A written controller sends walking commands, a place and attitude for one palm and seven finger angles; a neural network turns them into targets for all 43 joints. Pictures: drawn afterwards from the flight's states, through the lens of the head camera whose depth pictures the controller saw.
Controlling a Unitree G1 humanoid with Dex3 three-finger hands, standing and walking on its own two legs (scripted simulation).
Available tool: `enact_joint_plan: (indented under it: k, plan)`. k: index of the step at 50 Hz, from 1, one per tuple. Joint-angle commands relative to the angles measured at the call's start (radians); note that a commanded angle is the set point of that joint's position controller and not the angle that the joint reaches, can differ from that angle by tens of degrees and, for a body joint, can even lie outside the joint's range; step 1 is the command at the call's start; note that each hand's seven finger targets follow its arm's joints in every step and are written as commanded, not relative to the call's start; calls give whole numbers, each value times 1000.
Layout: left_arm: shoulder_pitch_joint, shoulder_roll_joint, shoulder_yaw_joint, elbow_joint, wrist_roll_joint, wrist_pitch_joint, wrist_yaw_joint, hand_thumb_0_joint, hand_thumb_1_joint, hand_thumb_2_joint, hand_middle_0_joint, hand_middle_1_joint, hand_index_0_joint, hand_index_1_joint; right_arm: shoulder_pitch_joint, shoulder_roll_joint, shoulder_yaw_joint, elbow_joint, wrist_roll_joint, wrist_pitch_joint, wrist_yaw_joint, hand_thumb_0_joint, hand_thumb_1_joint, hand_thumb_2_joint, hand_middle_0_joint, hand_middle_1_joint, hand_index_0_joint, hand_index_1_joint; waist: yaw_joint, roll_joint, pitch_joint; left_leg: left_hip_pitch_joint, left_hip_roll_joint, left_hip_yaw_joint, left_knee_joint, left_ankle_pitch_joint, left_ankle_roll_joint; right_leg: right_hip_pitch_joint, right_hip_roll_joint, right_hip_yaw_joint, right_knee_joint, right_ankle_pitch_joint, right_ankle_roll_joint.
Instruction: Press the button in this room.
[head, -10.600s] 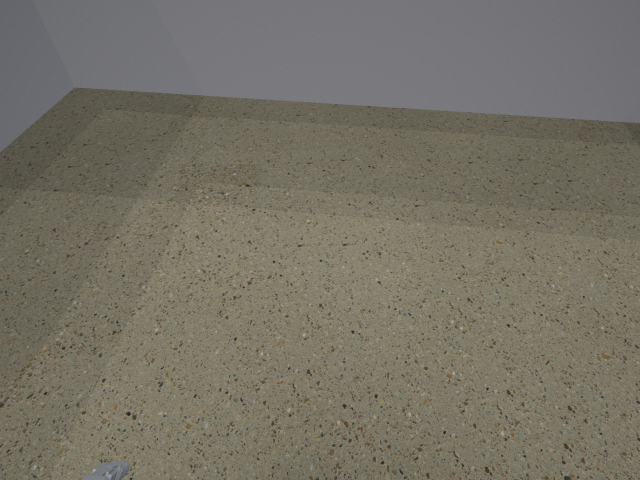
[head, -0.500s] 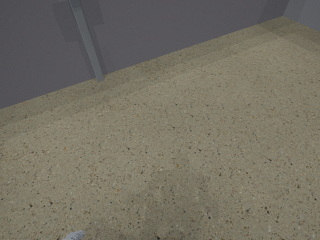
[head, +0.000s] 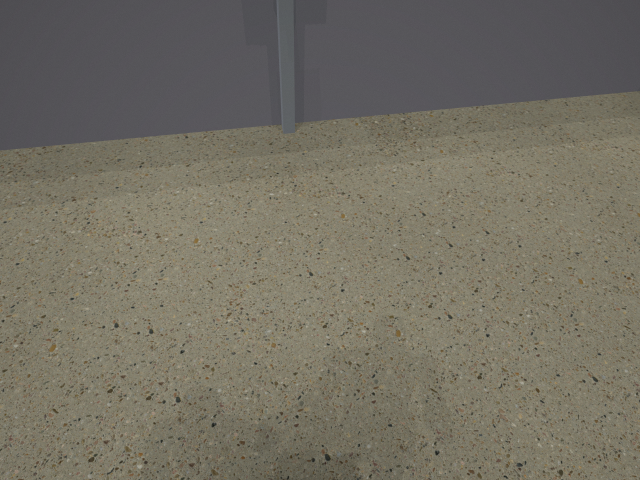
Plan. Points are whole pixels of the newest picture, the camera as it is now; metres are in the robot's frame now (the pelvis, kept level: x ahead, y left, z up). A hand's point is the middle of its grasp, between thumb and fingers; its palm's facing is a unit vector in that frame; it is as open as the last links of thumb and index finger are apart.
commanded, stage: turn or walk to find it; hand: left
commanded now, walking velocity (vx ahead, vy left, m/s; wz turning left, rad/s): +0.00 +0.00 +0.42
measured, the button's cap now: out of the picture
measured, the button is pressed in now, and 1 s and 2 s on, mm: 0 0 0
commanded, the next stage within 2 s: none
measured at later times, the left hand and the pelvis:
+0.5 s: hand out of the picture +0.04 +0.18 -0.13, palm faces +0.21 -0.94 -0.28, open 7.4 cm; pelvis -0.02 -0.03 +0.01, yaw +12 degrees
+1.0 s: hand out of the picture -0.12 +0.21 -0.16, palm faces +0.45 -0.86 -0.25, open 7.4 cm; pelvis -0.05 +0.00 +0.01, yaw +24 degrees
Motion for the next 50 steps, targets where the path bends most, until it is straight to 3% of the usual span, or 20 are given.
enact_joint_plan:
  k: [1, 3, 6, 13, 17, 18, 19, 20, 21, 22, 23, 25, 28, 36, 40, 41, 42, 43, 47, 50]
  plan:
    - [-129, 80, 19, -120, -1, 1, 11, 0, 900, 900, -200, -300, -200, -300, 117, -226, -46, -26, -12, -29, -31, 0, -900, -900, 200, 300, 200, 300, -86, 292, -77, 102, 340, -418, -304, 354, 199, -254, 43, 191, 375, -191, 34]
    - [-87, 87, 24, -85, -3, -2, -1, 0, 900, 900, -200, -300, -200, -300, 13, -180, -27, -52, -11, -32, -36, 0, -900, -900, 200, 300, 200, 300, -33, 206, -46, 71, 257, -315, -289, 355, 172, -237, 46, 208, 403, -66, 38]
    - [-54, 83, 19, -65, -6, -5, -3, 0, 900, 900, -200, -300, -200, -300, 6, -175, -26, -58, -6, -39, -35, 0, -900, -900, 200, 300, 200, 300, -27, 175, -79, 102, 219, -262, -278, 420, 164, -199, 62, 204, 357, -26, 50]
    - [-102, 63, 11, -109, -10, -11, 4, 0, 900, 900, -200, -300, -200, -300, 46, -184, -43, -58, -13, -26, -30, 0, -900, -900, 200, 300, 200, 300, -55, 187, -97, 112, 208, -351, -243, 435, 179, -115, 109, 198, 116, -67, 47]
    - [-18, 73, 14, -93, -15, -26, 9, 0, 900, 900, -200, -300, -200, -300, 16, -180, -49, -74, -9, -20, -25, 0, -900, -900, 200, 300, 200, 300, -12, 190, -126, 19, 161, -365, -170, 432, 139, 85, 140, 174, -163, 88, 36]
    - [18, 90, 18, -85, -13, -33, 12, 0, 900, 900, -200, -300, -200, -300, 10, -161, -47, -80, -3, -20, -23, 0, -900, -900, 200, 300, 200, 300, 7, 142, -132, -61, 125, -349, -123, 334, 103, 192, 116, 188, -289, 179, 30]
    - [43, 153, 30, -85, 0, -43, 20, 0, 900, 900, -200, -300, -200, -300, 23, -108, -42, -90, 5, -20, -17, 0, -900, -900, 200, 300, 200, 300, 16, -32, -142, -213, 35, -261, 21, 128, 41, 316, -45, 343, -392, 165, -15]
    - [46, 228, 44, -96, 11, -48, 23, 0, 900, 900, -200, -300, -200, -300, 8, -60, -32, -123, 3, -19, -13, 0, -900, -900, 200, 300, 200, 300, 24, -255, -99, -346, -94, -121, 236, -225, -20, 304, -272, 554, -439, 291, -123]
    - [28, 216, 46, -108, -3, -49, 24, 0, 900, 900, -200, -300, -200, -300, 1, -113, -47, -109, -10, -1, -18, 0, -900, -900, 200, 300, 200, 300, 29, -247, -90, -311, -48, -182, 411, -267, -14, 161, -309, 560, -465, 251, -174]
    - [-28, 191, 43, -120, -2, -46, 24, 0, 900, 900, -200, -300, -200, -300, -6, -114, -53, -97, -9, 8, -14, 0, -900, -900, 200, 300, 200, 300, 3, -176, -42, -305, -37, -186, 533, -218, -12, 86, -265, 518, -472, 187, -181]
    - [-79, 161, 33, -132, -3, -45, 22, 0, 900, 900, -200, -300, -200, -300, 19, -108, -54, -73, -11, 12, -7, 0, -900, -900, 200, 300, 200, 300, -27, -108, -24, -313, -22, -178, 599, -150, -18, 72, -205, 419, -452, 186, -157]
    - [-121, 116, 22, -142, -2, -50, 22, 0, 900, 900, -200, -300, -200, -300, 63, -94, -49, -49, -10, 14, 1, 0, -900, -900, 200, 300, 200, 300, -52, -109, -27, -300, -3, -140, 631, -70, -37, 80, -148, 290, -417, 284, -133]
    - [-67, 120, 20, -126, 1, -54, 23, 0, 900, 900, -200, -300, -200, -300, 54, -87, -43, -44, -10, 16, 1, 0, -900, -900, 200, 300, 200, 300, -28, -130, -43, -295, 5, -110, 597, -58, -58, 131, -149, 240, -403, 348, -139]
    - [26, 187, 42, -71, 13, -44, 19, 0, 900, 900, -200, -300, -200, -300, -44, -60, -16, -64, 4, -4, -2, 0, -900, -900, 200, 300, 200, 300, 30, -169, -92, -181, 13, -18, 209, -174, -53, 240, -200, 203, -311, 557, -175]
    - [-1, 184, 45, -56, 1, -32, 14, 0, 900, 900, -200, -300, -200, -300, 45, -80, -16, -46, 4, -21, -6, 0, -900, -900, 200, 300, 200, 300, -27, -119, -133, 50, 5, 15, -134, 58, -29, 150, -163, 123, -162, 497, -86]
    - [10, 150, 41, -71, -8, -23, 12, 0, 900, 900, -200, -300, -200, -300, 82, -144, -29, -43, -1, -33, -6, 0, -900, -900, 200, 300, 200, 300, -49, 41, -164, 198, 102, -108, -234, 201, 8, 9, -103, 75, -13, 332, -28]
    - [-1, 82, 24, -108, -12, -17, 4, 0, 900, 900, -200, -300, -200, -300, 116, -247, -52, -46, -7, -36, -10, 0, -900, -900, 200, 300, 200, 300, -65, 339, -141, 281, 348, -416, -261, 518, 120, -244, 27, 45, 179, -170, 46]
    - [-77, 87, 12, -129, -2, -6, 11, 0, 900, 900, -200, -300, -200, -300, 158, -268, -56, -26, -7, -28, -17, 0, -900, -900, 200, 300, 200, 300, -104, 301, -144, 190, 399, -433, -279, 489, 197, -221, 42, 137, 307, -265, 39]
    - [-76, 89, 22, -77, -4, -5, -3, 0, 900, 900, -200, -300, -200, -300, 6, -179, -27, -57, -9, -36, -36, 0, -900, -900, 200, 300, 200, 300, -31, 188, -65, 98, 245, -281, -273, 428, 161, -233, 47, 205, 414, -46, 44]
    - [-58, 90, 19, -67, -6, -6, -4, 0, 900, 900, -200, -300, -200, -300, 20, -174, -26, -58, -4, -41, -35, 0, -900, -900, 200, 300, 200, 300, -33, 163, -92, 127, 217, -257, -269, 473, 160, -208, 62, 206, 370, -15, 53]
